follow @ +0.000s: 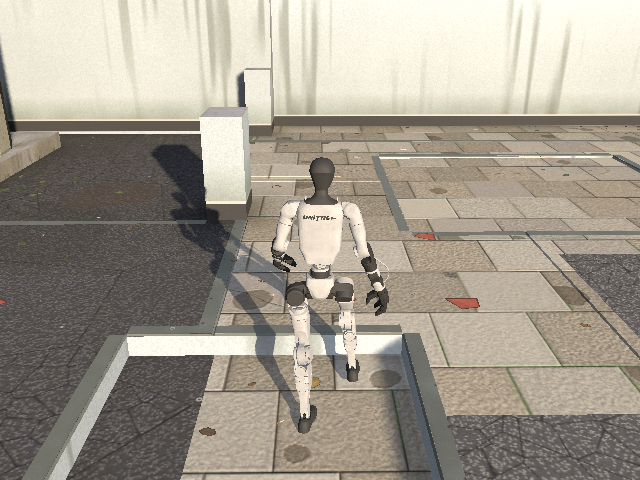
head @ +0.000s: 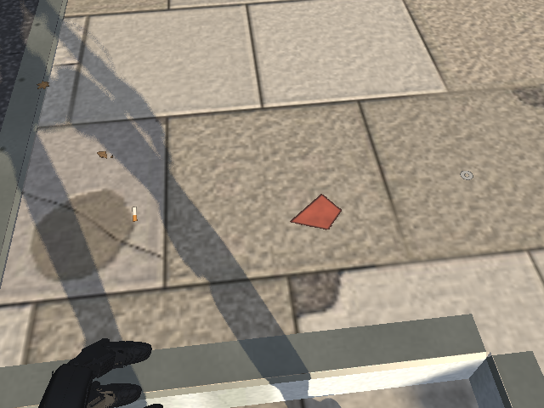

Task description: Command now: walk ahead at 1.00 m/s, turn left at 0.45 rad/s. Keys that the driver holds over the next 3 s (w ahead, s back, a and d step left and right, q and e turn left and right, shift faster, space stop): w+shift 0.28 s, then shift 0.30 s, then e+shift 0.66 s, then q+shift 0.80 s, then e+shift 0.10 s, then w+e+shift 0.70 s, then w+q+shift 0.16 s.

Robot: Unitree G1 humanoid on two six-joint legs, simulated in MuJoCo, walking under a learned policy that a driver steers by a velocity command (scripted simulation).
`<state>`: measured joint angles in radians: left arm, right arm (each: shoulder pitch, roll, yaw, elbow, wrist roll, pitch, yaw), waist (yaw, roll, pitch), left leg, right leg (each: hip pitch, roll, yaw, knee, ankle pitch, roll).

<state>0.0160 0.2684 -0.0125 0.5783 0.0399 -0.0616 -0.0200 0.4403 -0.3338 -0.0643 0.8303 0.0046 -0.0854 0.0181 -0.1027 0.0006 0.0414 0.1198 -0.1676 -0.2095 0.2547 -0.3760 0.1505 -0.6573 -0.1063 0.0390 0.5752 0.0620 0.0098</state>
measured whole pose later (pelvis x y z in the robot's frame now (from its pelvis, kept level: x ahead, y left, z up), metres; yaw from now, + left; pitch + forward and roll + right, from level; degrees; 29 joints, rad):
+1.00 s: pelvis +0.65 -0.03 +0.14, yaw -9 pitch +0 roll +1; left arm 0.22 0.20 0.06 0.70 0.03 0.05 -0.03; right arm 0.19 -0.21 -0.04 0.72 -0.02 -0.03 -0.04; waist 0.00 -0.01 0.04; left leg -0.14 0.05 0.34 0.55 -0.39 0.05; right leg -0.44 -0.03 -0.13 0.69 -0.24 -0.05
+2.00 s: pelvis +0.69 -0.02 +0.16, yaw +2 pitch +2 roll +0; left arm 0.17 0.26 0.02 0.63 0.03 0.02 0.06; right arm 0.23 -0.33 -0.12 0.67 -0.03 0.06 0.02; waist -0.02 0.05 0.04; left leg -0.54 -0.12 -0.11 1.08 -0.41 -0.04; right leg -0.21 0.04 -0.02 0.42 -0.24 -0.05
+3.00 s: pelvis +1.15 -0.15 +0.15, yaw -25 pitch +1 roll -1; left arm 0.43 0.29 0.05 0.80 0.01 -0.08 -0.03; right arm 0.15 -0.25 0.01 0.64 -0.04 -0.05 0.03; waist 0.02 0.03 0.01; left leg -0.77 0.19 -0.03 1.06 -0.13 0.01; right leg -0.04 0.20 0.02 0.32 -0.29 -0.18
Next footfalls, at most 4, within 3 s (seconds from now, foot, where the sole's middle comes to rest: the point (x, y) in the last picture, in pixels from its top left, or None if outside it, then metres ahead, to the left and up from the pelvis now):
0.06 right None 0.25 -0.16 -0.76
0.50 left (239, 304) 0.65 0.05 -0.62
1.02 right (308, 262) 0.74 -0.13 -0.62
1.48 left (232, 250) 0.80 0.06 -0.62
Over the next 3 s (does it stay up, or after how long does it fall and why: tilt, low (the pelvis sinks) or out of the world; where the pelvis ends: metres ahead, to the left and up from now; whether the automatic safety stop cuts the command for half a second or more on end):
stays up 1.15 -0.15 0.15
